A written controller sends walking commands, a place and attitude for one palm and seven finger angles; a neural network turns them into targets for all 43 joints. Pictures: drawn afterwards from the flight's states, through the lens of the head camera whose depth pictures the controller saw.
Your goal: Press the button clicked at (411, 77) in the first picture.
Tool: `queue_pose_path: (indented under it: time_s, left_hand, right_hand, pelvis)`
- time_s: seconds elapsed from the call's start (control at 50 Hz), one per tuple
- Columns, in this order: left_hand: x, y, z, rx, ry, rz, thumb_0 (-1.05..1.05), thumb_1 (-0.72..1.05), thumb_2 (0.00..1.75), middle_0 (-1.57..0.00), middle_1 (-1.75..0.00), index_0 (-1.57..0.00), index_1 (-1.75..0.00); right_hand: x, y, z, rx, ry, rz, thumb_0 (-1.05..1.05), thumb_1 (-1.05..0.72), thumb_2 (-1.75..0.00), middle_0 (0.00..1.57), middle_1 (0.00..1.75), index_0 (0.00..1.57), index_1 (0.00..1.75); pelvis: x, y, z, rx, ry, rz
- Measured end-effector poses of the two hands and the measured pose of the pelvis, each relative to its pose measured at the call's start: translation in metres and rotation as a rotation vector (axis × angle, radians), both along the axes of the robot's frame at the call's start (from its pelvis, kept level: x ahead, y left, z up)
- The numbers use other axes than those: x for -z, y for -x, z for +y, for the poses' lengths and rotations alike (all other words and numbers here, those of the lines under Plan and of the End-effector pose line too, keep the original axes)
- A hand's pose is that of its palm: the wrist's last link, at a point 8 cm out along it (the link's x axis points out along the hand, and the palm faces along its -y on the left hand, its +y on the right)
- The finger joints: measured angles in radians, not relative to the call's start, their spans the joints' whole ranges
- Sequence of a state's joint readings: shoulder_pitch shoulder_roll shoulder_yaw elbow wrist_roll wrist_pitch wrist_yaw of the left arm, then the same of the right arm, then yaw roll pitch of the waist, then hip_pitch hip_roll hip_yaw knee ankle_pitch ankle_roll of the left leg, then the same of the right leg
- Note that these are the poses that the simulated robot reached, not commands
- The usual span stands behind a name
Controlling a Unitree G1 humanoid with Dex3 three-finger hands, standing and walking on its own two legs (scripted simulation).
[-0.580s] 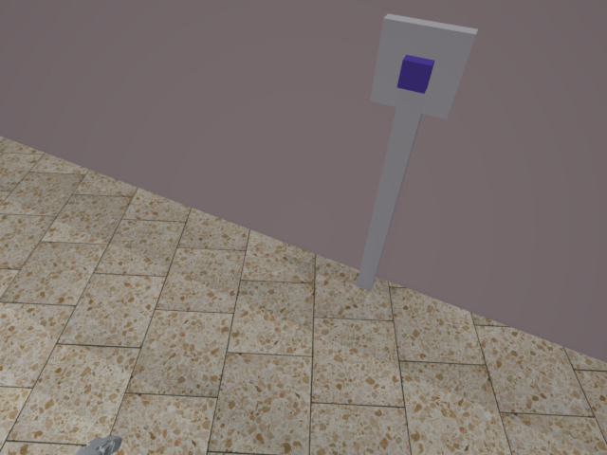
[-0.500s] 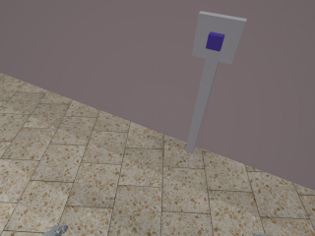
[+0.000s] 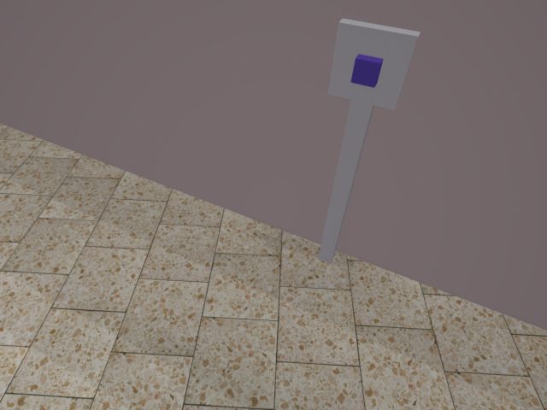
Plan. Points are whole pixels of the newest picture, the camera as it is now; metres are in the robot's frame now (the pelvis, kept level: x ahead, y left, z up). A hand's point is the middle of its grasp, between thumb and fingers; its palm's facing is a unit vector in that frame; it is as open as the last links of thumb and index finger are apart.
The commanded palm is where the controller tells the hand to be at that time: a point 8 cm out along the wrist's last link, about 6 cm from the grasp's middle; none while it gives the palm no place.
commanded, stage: stand and wait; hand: left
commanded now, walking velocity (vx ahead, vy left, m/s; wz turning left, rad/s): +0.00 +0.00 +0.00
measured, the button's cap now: (367, 70) +0.83 -0.17 +0.12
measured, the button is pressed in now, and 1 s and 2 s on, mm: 0 0 0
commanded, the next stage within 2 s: look at it before walking up in 0.34 s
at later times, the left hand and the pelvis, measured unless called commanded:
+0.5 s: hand out of the picture +0.06 +0.24 -0.15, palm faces -0.03 -0.95 -0.32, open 7.4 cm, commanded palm none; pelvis -0.01 +0.00 +0.00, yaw +0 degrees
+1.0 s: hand out of the picture +0.07 +0.25 -0.15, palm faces -0.02 -0.94 -0.33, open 7.4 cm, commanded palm none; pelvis +0.00 +0.00 +0.00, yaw +0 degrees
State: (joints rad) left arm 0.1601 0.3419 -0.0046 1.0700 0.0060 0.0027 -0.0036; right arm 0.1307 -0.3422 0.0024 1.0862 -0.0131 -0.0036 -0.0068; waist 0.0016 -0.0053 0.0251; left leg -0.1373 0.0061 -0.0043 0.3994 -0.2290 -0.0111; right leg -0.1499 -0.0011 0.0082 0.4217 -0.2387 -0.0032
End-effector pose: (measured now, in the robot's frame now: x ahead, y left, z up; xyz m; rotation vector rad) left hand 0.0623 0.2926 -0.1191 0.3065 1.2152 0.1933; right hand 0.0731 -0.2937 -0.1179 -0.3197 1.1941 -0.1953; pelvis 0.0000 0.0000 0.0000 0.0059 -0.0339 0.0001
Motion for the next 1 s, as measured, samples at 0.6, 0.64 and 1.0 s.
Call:
queue_pose_path:
  time_s: [0.6,0.64,1.0]
  left_hand:
    - [0.0,0.005,-0.003,0.012,0.011,0.0,0.0,0.9,0.89,-0.21,-0.3,-0.2,-0.3]
    - [0.0,0.006,-0.003,0.011,0.011,0.003,0.0,0.9,0.89,-0.21,-0.3,-0.2,-0.3]
    - [-0.001,-0.001,0.001,0.006,0.004,0.006,0.0,0.9,0.89,-0.21,-0.3,-0.2,-0.3]
  right_hand:
    - [0.002,0.021,0.005,0.011,-0.017,0.028,0.01,-0.9,-0.9,0.21,0.3,0.2,0.3]
    - [0.002,0.02,0.005,0.01,-0.016,0.029,0.01,-0.9,-0.9,0.21,0.3,0.2,0.3]
    - [-0.001,0.001,0.005,0.002,-0.01,0.006,0.01,-0.9,-0.9,0.21,0.3,0.2,0.3]
  pelvis:
    - [-0.002,0.011,0.001,0.002,0.0,0.006]
    - [-0.002,0.01,0.001,0.002,0.0,0.007]
    - [-0.003,0.002,0.002,0.003,0.001,0.006]
